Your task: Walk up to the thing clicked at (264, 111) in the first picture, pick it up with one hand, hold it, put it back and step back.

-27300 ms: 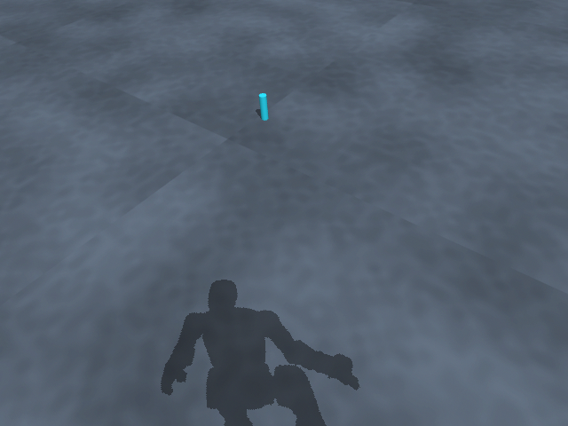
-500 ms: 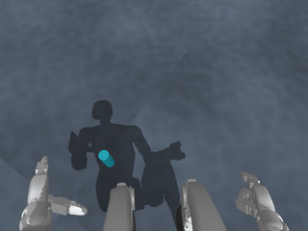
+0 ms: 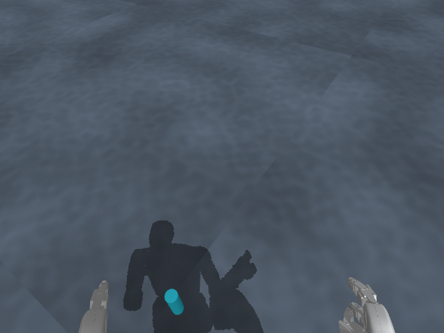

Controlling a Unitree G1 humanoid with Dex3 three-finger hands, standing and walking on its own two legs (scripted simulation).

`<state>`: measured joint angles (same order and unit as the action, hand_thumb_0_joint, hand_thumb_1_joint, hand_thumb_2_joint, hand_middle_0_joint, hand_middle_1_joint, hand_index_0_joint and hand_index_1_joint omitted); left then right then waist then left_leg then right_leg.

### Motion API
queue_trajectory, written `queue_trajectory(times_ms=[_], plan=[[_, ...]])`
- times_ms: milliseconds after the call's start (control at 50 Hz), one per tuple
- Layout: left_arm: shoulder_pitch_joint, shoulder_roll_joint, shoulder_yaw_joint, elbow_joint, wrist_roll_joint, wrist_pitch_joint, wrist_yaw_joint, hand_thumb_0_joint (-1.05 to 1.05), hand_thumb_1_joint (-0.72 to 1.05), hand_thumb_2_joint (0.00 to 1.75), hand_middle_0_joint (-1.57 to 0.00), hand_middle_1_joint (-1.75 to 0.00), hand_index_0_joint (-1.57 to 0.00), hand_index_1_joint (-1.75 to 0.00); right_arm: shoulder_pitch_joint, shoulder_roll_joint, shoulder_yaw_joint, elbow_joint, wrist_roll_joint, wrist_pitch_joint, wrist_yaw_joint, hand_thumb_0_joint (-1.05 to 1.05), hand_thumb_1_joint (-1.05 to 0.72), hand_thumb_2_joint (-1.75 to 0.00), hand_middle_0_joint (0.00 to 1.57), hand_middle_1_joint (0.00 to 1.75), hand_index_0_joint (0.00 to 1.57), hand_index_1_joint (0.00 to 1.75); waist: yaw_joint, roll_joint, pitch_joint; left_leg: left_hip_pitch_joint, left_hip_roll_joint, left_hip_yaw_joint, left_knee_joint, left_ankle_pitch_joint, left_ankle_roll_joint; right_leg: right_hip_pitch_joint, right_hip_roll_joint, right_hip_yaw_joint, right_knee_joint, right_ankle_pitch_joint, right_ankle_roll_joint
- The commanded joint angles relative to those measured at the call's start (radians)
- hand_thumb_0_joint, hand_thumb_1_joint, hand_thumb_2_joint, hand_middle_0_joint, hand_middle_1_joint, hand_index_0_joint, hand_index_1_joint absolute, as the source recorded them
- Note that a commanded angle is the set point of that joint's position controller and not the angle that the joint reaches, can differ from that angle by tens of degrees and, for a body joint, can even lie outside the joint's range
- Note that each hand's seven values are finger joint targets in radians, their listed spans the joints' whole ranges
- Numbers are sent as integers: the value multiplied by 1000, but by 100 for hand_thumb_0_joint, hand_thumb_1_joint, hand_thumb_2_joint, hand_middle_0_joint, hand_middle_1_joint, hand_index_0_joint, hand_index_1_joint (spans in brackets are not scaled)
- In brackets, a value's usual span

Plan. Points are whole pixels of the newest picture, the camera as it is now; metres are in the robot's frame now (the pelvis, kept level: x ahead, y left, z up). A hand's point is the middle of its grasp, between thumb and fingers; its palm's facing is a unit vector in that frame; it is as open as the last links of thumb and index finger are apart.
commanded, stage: home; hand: left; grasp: from the side
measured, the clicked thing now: (174, 302) +0.38 +0.21 -0.63
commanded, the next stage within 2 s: stand in 1.66 s
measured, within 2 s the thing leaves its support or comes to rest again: neither
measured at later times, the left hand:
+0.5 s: hand out of the picture +0.16 +0.17 -0.05, palm faces +0.10 -0.95 -0.30, open 17.6 cm
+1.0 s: hand out of the picture +0.16 +0.16 -0.05, palm faces +0.10 -0.95 -0.29, open 17.6 cm
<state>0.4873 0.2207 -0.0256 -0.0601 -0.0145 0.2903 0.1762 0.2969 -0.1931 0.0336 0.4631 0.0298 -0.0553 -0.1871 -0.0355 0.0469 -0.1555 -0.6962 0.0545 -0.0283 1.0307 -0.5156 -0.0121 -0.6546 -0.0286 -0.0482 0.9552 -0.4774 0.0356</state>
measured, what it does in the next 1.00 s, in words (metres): stands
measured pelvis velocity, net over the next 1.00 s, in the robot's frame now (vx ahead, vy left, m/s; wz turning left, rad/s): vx -0.01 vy -0.02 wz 0.01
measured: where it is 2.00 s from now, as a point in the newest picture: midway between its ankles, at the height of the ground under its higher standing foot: outside the picture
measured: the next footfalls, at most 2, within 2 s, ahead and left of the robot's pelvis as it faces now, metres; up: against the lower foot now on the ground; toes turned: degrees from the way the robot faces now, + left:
none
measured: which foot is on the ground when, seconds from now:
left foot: down 0.00-1.00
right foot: down 0.00-1.00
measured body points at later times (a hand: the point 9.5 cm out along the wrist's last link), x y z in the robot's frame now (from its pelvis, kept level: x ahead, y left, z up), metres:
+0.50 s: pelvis -0.01 -0.02 +0.01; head +0.02 -0.02 +0.46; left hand +0.15 +0.22 -0.03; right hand +0.16 -0.26 -0.06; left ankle +0.00 +0.12 -0.68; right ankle +0.00 -0.15 -0.68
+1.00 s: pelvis -0.01 -0.02 +0.01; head +0.02 -0.02 +0.46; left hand +0.15 +0.21 -0.03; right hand +0.16 -0.26 -0.06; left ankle +0.00 +0.12 -0.68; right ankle +0.00 -0.15 -0.68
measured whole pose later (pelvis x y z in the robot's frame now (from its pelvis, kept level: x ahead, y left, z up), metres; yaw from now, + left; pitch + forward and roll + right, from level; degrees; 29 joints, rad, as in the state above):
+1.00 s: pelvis -0.01 -0.02 +0.01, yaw +0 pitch +8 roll -2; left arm 0.47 0.20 -0.01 0.00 -0.01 0.27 0.13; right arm 0.27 -0.21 0.02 0.51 0.01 -0.12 -0.18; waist -0.02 0.04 -0.10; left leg -0.63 0.06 -0.04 0.96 -0.47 -0.04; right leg -0.60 -0.02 -0.06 0.93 -0.46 0.01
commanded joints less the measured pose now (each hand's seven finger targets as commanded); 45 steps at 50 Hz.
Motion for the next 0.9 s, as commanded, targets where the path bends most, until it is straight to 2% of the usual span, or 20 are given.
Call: queue_trajectory(times_ms=[0,20,60,80,140,180,220,240,280,340,420,560,600,640,660,700,720,800,840,880], plan=[[0,81,56,-166,11,-53,-3,0,-60,3,-4,-5,-4,-5,-69,-126,-57,-149,-14,-75,-6,0,-90,-90,20,30,20,30,6,-24,-28,98,-35,8,-209,239,10,79,52,-41,-153,192,-41],[8,60,46,-128,12,-52,-8,0,-59,3,-4,-5,-4,-5,-66,-127,-58,-150,-16,-79,-5,0,-90,-90,20,30,20,30,-5,-34,-21,97,-36,7,-210,239,9,77,54,-39,-151,194,-40],[-57,86,66,-198,15,-66,-9,0,-56,5,-5,-5,-5,-5,-63,-131,-64,-142,-20,-87,-3,0,-90,-90,20,30,20,30,-3,-8,-50,120,-37,12,-208,245,8,93,49,-32,-152,201,-41],[-42,91,75,-187,18,-68,-9,0,-58,4,-5,-5,-5,-5,-68,-132,-65,-140,-21,-91,-4,0,-90,-90,20,30,20,30,6,-1,-72,134,-35,10,-212,267,6,103,51,-34,-146,217,-43],[-42,69,51,-172,18,-66,-14,0,-60,3,-4,-5,-4,-5,-69,-128,-62,-137,-22,-103,-5,0,-90,-90,20,30,20,30,-3,-7,-60,151,-38,15,-206,293,5,108,50,-32,-151,243,-39],[-47,89,73,-176,19,-67,-12,0,-60,2,-4,-5,-4,-5,-66,-131,-64,-127,-24,-105,-5,0,-90,-90,20,30,20,30,1,15,-97,164,-42,20,-194,321,5,125,46,-24,-156,274,-39],[-47,86,72,-160,18,-65,-15,0,-61,2,-4,-5,-4,-5,-77,-131,-63,-127,-23,-107,-4,0,-90,-90,20,30,20,30,4,-22,-73,149,-41,14,-205,291,7,128,47,-27,-163,245,-37],[-35,88,74,-157,16,-64,-15,0,-60,3,-4,-5,-4,-5,-81,-129,-59,-124,-22,-108,-1,0,-90,-90,20,30,20,30,16,8,-40,139,-43,19,-216,266,6,117,46,-28,-170,221,-39],[-53,78,65,-155,17,-68,-16,0,-59,3,-5,-5,-4,-5,-88,-129,-60,-124,-23,-111,-3,0,-90,-90,20,30,20,30,3,1,-56,148,-42,18,-219,251,6,119,48,-28,-178,207,-37],[-26,87,80,-145,15,-69,-19,0,-58,4,-5,-5,-5,-5,-88,-129,-59,-122,-21,-112,0,0,-90,-90,20,30,20,30,18,-1,-47,138,-45,25,-212,261,7,126,44,-24,-182,220,-36],[-34,77,71,-131,13,-73,-22,0,-60,3,-4,-5,-4,-5,-93,-131,-62,-126,-21,-113,4,0,-90,-90,20,30,20,30,15,-19,-26,125,-45,22,-228,207,8,109,47,-27,-190,170,-36],[-37,84,74,-129,15,-76,-26,0,-55,5,-5,-5,-5,-5,-89,-133,-65,-121,-20,-119,-2,0,-90,-90,20,30,20,30,3,-46,-70,145,-46,34,-200,258,16,128,40,-12,-193,237,-28],[-39,90,80,-133,13,-78,-28,0,-59,3,-4,-5,-4,-5,-89,-132,-63,-118,-20,-118,-1,0,-90,-90,20,30,20,30,12,-35,-45,137,-48,37,-201,242,16,120,36,-10,-199,219,-29],[-39,85,73,-135,15,-77,-28,0,-57,5,-5,-5,-5,-5,-88,-135,-66,-118,-21,-120,-3,0,-90,-90,20,30,20,30,7,-38,-77,151,-45,33,-205,254,15,131,40,-12,-192,226,-31],[-17,66,66,-96,13,-72,-30,0,-58,4,-5,-5,-5,-5,-85,-125,-59,-114,-20,-118,-1,0,-90,-90,20,30,20,30,10,-32,-57,139,-48,37,-203,248,16,123,39,-12,-197,224,-29],[-49,104,91,-145,15,-76,-25,0,-56,5,-5,-5,-5,-5,-90,-134,-66,-116,-20,-121,-5,0,-90,-90,20,30,20,30,16,-26,-63,141,-46,35,-212,224,14,121,39,-12,-199,195,-32],[-47,85,73,-118,15,-74,-28,0,-57,4,-5,-5,-5,-5,-90,-130,-61,-115,-20,-121,-4,0,-90,-90,20,30,20,30,7,-37,-35,135,-47,37,-212,218,15,109,40,-12,-203,190,-29],[-50,93,79,-140,12,-75,-29,0,-57,4,-5,-5,-5,-5,-95,-133,-63,-117,-19,-123,-5,0,-90,-90,20,30,20,30,14,-23,-33,132,-49,38,-217,197,16,109,37,-10,-210,169,-31],[-17,81,77,-125,14,-74,-30,0,-58,4,-5,-5,-5,-5,-88,-133,-65,-118,-20,-124,-6,0,-90,-90,20,30,20,30,14,-56,-68,150,-46,38,-206,242,18,132,37,-9,-202,214,-29],[-37,79,69,-137,13,-74,-31,0,-57,4,-5,-5,-5,-5,-88,-128,-61,-112,-20,-126,-6,0,-90,-90,20,30,20,30,12,-23,-53,146,-48,40,-202,259,14,126,36,-9,-196,236,-29]])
